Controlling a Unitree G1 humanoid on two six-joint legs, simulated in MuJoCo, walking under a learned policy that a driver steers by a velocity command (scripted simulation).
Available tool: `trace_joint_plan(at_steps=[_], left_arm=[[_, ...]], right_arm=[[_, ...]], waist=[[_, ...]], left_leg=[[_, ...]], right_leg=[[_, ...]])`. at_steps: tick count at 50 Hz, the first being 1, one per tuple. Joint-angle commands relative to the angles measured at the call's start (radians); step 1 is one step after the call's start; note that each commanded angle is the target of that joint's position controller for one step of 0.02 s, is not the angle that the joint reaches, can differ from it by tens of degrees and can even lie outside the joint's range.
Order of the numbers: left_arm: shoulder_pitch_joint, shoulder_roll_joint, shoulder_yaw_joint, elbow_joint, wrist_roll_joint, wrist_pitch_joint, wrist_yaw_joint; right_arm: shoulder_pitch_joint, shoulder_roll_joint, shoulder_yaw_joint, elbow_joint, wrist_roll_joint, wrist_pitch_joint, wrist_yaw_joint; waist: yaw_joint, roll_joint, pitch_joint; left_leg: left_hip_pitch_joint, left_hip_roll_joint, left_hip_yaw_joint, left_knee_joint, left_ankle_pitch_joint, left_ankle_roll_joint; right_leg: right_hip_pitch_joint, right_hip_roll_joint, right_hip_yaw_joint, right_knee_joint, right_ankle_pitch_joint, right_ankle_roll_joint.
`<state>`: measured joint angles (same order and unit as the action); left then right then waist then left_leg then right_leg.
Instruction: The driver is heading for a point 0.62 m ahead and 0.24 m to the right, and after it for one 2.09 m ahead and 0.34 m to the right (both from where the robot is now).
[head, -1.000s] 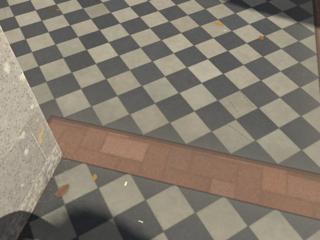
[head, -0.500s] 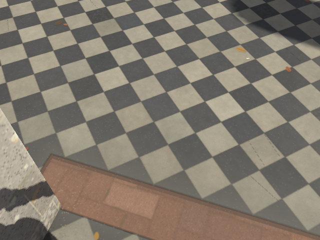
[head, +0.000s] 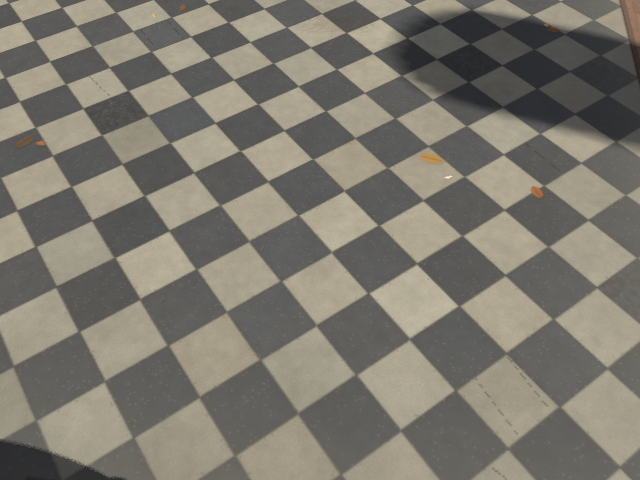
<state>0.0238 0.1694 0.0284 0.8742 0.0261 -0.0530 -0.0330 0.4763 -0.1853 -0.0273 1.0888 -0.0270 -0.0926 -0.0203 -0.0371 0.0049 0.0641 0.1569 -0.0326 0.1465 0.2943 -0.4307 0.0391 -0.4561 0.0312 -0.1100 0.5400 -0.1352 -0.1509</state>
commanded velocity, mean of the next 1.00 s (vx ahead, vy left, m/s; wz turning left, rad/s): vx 0.47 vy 0.00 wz -0.52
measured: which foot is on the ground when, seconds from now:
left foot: down 0.00-0.00, up 0.02-0.54, down 0.56-1.00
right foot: down 0.00-0.56, up 0.58-1.00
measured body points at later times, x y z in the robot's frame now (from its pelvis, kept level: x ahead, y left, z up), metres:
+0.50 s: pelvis +0.27 -0.03 +0.01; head +0.31 -0.05 +0.46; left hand +0.27 +0.25 -0.11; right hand +0.46 -0.30 -0.08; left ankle +0.47 +0.06 -0.69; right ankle +0.12 -0.06 -0.72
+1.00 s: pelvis +0.52 -0.12 +0.01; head +0.55 -0.14 +0.46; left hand +0.82 -0.04 -0.08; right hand +0.36 -0.32 -0.13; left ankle +0.48 +0.03 -0.72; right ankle +0.59 -0.28 -0.69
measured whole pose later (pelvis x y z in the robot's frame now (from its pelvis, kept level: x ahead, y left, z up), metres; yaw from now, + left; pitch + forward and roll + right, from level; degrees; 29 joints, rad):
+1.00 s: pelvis +0.52 -0.12 +0.01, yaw -34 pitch +1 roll +1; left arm 0.03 0.25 0.04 0.72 0.05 -0.02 -0.07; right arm 0.39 -0.22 -0.02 0.95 0.00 -0.10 0.00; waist -0.05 -0.03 0.05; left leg 0.01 0.03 0.21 0.34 -0.35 -0.02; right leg -0.58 -0.01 -0.04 0.65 -0.04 -0.06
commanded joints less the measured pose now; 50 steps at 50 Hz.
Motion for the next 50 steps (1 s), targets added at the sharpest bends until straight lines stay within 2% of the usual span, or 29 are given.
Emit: trace_joint_plan(at_steps=[1,2,3,4,5,7,9,11,14,17,21,22,24,25,27,28,29,30,31,32,33,35,38,39,40,42,45,47,50], left_arm=[[0.433,0.202,0.076,0.074,0.027,-0.018,0.024],[0.452,0.284,0.099,0.070,0.023,-0.011,0.027],[0.381,0.248,0.091,0.064,-0.018,0.000,0.018],[0.297,0.232,0.086,0.055,-0.018,0.000,0.018],[0.265,0.188,0.076,0.052,-0.014,-0.004,0.016],[0.247,0.140,0.060,0.055,-0.021,-0.015,0.025],[0.279,0.158,0.060,0.062,-0.031,-0.029,0.030],[0.321,0.191,0.066,0.064,-0.032,-0.031,0.035],[0.392,0.196,0.066,0.063,-0.031,-0.022,0.034],[0.455,0.200,0.066,0.061,-0.029,-0.016,0.036],[0.511,0.215,0.068,0.056,-0.020,-0.006,0.047],[0.518,0.233,0.071,0.058,-0.010,-0.007,0.050],[0.496,0.224,0.070,0.050,-0.008,-0.010,0.049],[0.470,0.228,0.071,0.044,-0.008,-0.011,0.051],[0.402,0.250,0.075,0.026,-0.008,-0.018,0.048],[0.362,0.265,0.079,0.020,-0.014,-0.021,0.043],[0.387,0.190,0.060,-0.014,-0.025,-0.031,0.040],[0.521,0.140,0.053,-0.029,-0.045,-0.021,0.042],[0.485,0.238,0.063,0.005,-0.007,-0.005,0.054],[0.394,0.238,0.066,0.008,0.000,-0.001,0.042],[0.359,0.210,0.059,-0.008,0.001,-0.001,0.030],[0.326,0.187,0.052,-0.024,0.019,0.013,0.010],[0.269,0.161,0.043,-0.065,0.018,0.029,-0.006],[0.236,0.154,0.039,-0.090,0.012,0.036,-0.016],[0.198,0.157,0.039,-0.113,0.027,0.038,-0.023],[0.144,0.151,0.034,-0.147,0.024,0.040,-0.032],[0.068,0.108,0.015,-0.198,0.015,0.033,-0.037],[0.025,0.106,0.012,-0.204,0.014,0.035,-0.042],[0.125,0.125,0.018,-0.163,0.028,0.024,-0.023]], right_arm=[[-0.019,-0.150,-0.024,-0.072,0.008,0.002,-0.007],[0.052,-0.063,-0.012,-0.110,0.032,-0.004,0.016],[-0.061,-0.137,-0.029,-0.131,0.012,-0.011,0.017],[-0.151,-0.146,-0.034,-0.180,0.017,-0.026,0.022],[-0.177,-0.141,-0.033,-0.186,0.015,-0.033,0.020],[-0.165,-0.119,-0.033,-0.196,-0.010,-0.004,0.018],[-0.172,-0.103,-0.032,-0.214,-0.019,0.027,0.025],[-0.241,-0.104,-0.031,-0.247,-0.021,0.043,0.031],[-0.393,-0.118,-0.031,-0.310,-0.016,0.052,0.036],[-0.488,-0.121,-0.026,-0.353,-0.013,0.054,0.041],[-0.613,-0.125,-0.012,-0.404,-0.008,0.048,0.050],[-0.620,-0.124,-0.005,-0.413,-0.005,0.043,0.043],[-0.625,-0.141,-0.006,-0.425,0.009,0.034,0.032],[-0.583,-0.153,-0.009,-0.418,0.008,0.029,0.027],[-0.393,-0.202,-0.026,-0.363,0.009,0.016,0.012],[-0.258,-0.235,-0.038,-0.335,-0.002,0.004,0.005],[-0.106,-0.310,-0.056,-0.329,-0.018,-0.006,-0.007],[-0.125,-0.361,-0.069,-0.331,-0.022,0.011,0.002],[-0.191,-0.262,-0.060,-0.343,-0.010,0.025,0.008],[-0.265,-0.174,-0.041,-0.355,-0.001,0.032,0.007],[-0.289,-0.149,-0.030,-0.348,-0.003,0.028,0.008],[-0.248,-0.147,-0.025,-0.301,-0.005,0.012,0.001],[-0.201,-0.147,-0.027,-0.260,0.013,-0.019,0.009],[-0.190,-0.140,-0.025,-0.244,0.010,-0.026,0.012],[-0.176,-0.148,-0.026,-0.239,0.015,-0.032,0.010],[-0.174,-0.156,-0.028,-0.227,0.015,-0.036,0.009],[-0.195,-0.169,-0.025,-0.216,0.021,-0.034,0.014],[-0.150,-0.177,-0.022,-0.209,0.028,-0.032,0.019],[-0.099,-0.222,-0.029,-0.175,0.026,-0.009,0.016]], waist=[[0.215,-0.013,-0.219],[0.145,-0.253,-0.301],[0.138,-0.096,-0.248],[0.100,-0.049,-0.115],[0.070,0.037,-0.065],[0.014,0.028,-0.054],[0.000,-0.001,-0.059],[0.013,-0.019,-0.042],[0.061,-0.040,-0.013],[0.101,-0.058,-0.025],[0.145,-0.066,-0.007],[0.139,-0.092,-0.006],[0.132,-0.094,-0.010],[0.105,-0.103,-0.017],[0.021,-0.108,-0.092],[-0.058,-0.059,-0.161],[-0.087,0.056,-0.326],[-0.005,0.328,-0.450],[0.019,0.174,-0.336],[0.004,0.084,-0.196],[0.016,0.056,-0.118],[0.029,0.082,-0.064],[0.041,0.082,-0.043],[0.049,0.085,-0.040],[0.046,0.084,-0.020],[0.055,0.071,0.005],[0.073,0.072,0.011],[0.037,0.096,-0.013],[0.065,0.140,-0.049]], left_leg=[[-0.289,0.214,0.027,0.684,0.824,0.063],[-0.696,-0.023,-0.005,1.071,-0.039,0.018],[-0.821,0.015,-0.192,1.125,-0.026,0.039],[-0.871,0.063,-0.193,1.068,0.074,0.036],[-0.826,0.095,-0.191,0.995,0.134,0.027],[-0.722,0.126,-0.193,0.893,0.146,-0.005],[-0.702,0.128,-0.180,0.828,0.130,-0.037],[-0.743,0.127,-0.157,0.759,0.179,-0.065],[-0.821,0.121,-0.140,0.627,0.302,-0.088],[-0.861,0.100,-0.142,0.532,0.389,-0.087],[-0.894,0.066,-0.146,0.410,0.401,-0.073],[-0.876,0.053,-0.156,0.375,0.382,-0.076],[-0.792,0.034,-0.149,0.309,0.377,-0.059],[-0.708,0.026,-0.160,0.263,0.356,-0.046],[-0.440,-0.022,-0.151,0.193,0.300,-0.011],[-0.244,0.027,-0.195,0.127,0.332,0.019],[0.006,0.265,-0.412,0.135,0.265,0.069],[0.201,0.480,-0.830,0.043,0.195,0.204],[0.078,0.449,-0.832,0.024,-0.006,0.188],[-0.054,0.378,-0.668,-0.007,-0.061,0.155],[-0.164,0.335,-0.561,-0.050,0.001,0.131],[-0.251,0.292,-0.427,-0.083,0.170,0.107],[-0.272,0.300,-0.315,-0.113,0.321,0.118],[-0.273,0.301,-0.272,-0.128,0.350,0.119],[-0.284,0.316,-0.252,-0.135,0.384,0.124],[-0.299,0.310,-0.166,-0.129,0.525,0.115],[-0.365,0.274,-0.006,-0.067,0.821,0.058],[-0.363,0.253,0.025,-0.040,0.848,0.040],[-0.258,0.265,-0.002,0.101,1.038,0.039]], right_leg=[[0.510,-0.106,0.203,-0.071,-0.105,-0.115],[0.760,-0.374,0.767,-0.195,-0.152,-0.287],[0.721,-0.347,0.816,-0.272,-0.197,-0.257],[0.593,-0.335,0.680,-0.285,-0.069,-0.223],[0.490,-0.298,0.589,-0.298,0.096,-0.187],[0.362,-0.218,0.457,-0.307,0.278,-0.136],[0.325,-0.186,0.411,-0.321,0.333,-0.133],[0.306,-0.161,0.391,-0.340,0.331,-0.125],[0.328,-0.135,0.395,-0.353,0.339,-0.075],[0.405,-0.125,0.409,-0.325,0.389,-0.040],[0.511,-0.137,0.451,-0.282,0.440,-0.046],[0.522,-0.133,0.468,-0.275,0.437,-0.053],[0.512,-0.130,0.467,-0.231,0.479,-0.057],[0.489,-0.129,0.475,-0.200,0.508,-0.042],[0.429,-0.092,0.470,-0.041,0.678,0.002],[0.360,-0.046,0.442,0.149,0.636,0.022],[0.225,0.011,0.373,0.412,0.314,0.043],[-0.059,0.162,0.263,0.652,-0.469,0.068],[-0.146,0.049,0.251,0.724,-0.392,0.055],[-0.161,0.009,0.222,0.702,-0.281,0.071],[-0.147,-0.019,0.210,0.661,-0.217,0.083],[-0.126,-0.048,0.192,0.634,-0.177,0.093],[-0.177,-0.067,0.180,0.603,-0.133,0.100],[-0.185,-0.078,0.178,0.584,-0.110,0.106],[-0.220,-0.083,0.177,0.567,-0.076,0.116],[-0.236,-0.086,0.162,0.498,0.003,0.131],[-0.099,-0.072,0.084,0.272,0.121,0.112],[0.014,-0.032,0.027,0.154,0.170,0.098],[0.122,0.013,0.042,0.051,0.061,0.062]])
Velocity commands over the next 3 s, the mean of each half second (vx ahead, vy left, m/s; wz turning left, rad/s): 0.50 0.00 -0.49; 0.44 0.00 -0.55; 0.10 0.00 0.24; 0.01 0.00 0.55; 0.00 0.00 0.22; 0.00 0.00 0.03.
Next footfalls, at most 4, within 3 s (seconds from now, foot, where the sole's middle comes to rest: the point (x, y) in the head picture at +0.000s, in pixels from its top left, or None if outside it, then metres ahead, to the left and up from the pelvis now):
0.56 left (323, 448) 0.52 0.02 -0.76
1.04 right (468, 394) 0.62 -0.30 -0.76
1.52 left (369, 390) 0.64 -0.09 -0.76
2.02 right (462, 397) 0.62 -0.28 -0.76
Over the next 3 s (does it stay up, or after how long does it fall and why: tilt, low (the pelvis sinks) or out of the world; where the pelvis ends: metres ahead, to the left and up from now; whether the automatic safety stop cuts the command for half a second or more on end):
stays up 0.56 -0.16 0.02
